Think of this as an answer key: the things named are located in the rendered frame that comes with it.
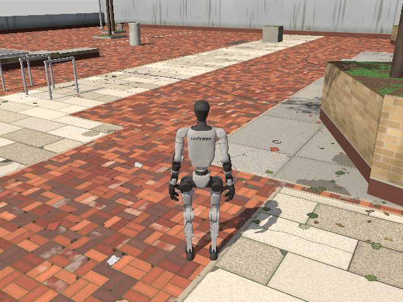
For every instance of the robot right foot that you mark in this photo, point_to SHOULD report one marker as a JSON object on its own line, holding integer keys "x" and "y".
{"x": 213, "y": 255}

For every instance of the robot right hand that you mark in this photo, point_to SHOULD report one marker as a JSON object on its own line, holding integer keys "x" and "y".
{"x": 231, "y": 192}

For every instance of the robot right upper arm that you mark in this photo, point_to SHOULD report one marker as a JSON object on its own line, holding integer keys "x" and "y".
{"x": 223, "y": 144}

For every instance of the robot left forearm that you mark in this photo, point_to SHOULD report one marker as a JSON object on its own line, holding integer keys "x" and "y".
{"x": 174, "y": 171}

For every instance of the robot right forearm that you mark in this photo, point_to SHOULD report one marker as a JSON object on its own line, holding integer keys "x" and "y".
{"x": 228, "y": 172}

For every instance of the robot left shin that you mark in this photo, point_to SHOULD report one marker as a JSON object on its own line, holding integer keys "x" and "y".
{"x": 188, "y": 231}

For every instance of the robot left upper arm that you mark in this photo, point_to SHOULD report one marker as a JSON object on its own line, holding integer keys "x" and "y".
{"x": 179, "y": 144}

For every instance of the robot left hand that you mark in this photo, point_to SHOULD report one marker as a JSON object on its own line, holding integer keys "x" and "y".
{"x": 172, "y": 191}

